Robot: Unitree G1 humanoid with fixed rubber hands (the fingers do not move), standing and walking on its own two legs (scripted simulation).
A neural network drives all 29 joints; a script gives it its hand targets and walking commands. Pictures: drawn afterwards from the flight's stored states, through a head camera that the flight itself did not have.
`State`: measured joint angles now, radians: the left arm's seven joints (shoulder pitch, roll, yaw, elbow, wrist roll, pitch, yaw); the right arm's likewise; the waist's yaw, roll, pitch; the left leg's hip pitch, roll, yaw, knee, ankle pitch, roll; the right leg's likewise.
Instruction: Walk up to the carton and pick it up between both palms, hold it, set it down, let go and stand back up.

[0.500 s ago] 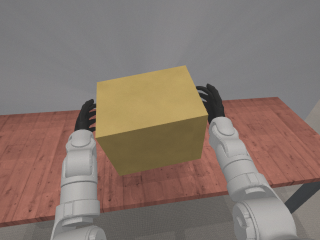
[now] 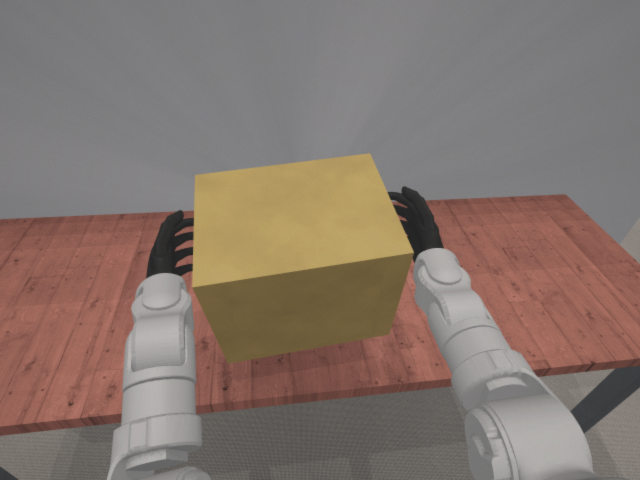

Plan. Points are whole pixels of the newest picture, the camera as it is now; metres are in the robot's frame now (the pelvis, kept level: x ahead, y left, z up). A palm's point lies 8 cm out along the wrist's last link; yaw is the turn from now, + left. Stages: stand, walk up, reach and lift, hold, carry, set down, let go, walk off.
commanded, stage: set down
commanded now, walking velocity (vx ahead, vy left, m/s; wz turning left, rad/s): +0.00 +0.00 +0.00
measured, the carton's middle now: (298, 259) +0.41 +0.04 +0.09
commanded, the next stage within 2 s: none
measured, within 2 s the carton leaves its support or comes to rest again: neither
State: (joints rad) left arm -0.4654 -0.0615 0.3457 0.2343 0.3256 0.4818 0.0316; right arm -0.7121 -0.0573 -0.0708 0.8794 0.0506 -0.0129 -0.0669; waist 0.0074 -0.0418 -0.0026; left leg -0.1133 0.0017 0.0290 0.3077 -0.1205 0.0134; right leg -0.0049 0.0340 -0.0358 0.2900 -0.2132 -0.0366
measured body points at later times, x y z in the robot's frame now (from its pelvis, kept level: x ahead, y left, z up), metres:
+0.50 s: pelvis +0.02 -0.02 +0.00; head +0.04 +0.00 +0.45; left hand +0.38 +0.20 +0.09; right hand +0.45 -0.13 +0.10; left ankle +0.03 +0.11 -0.75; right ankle -0.03 -0.09 -0.75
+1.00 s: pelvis +0.01 -0.01 +0.00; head +0.07 +0.01 +0.45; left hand +0.37 +0.21 +0.07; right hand +0.44 -0.12 +0.07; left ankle +0.03 +0.11 -0.75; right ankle -0.03 -0.09 -0.75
